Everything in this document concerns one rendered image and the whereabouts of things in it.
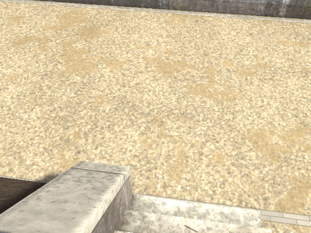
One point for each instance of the stairs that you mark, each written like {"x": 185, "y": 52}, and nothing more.
{"x": 148, "y": 214}

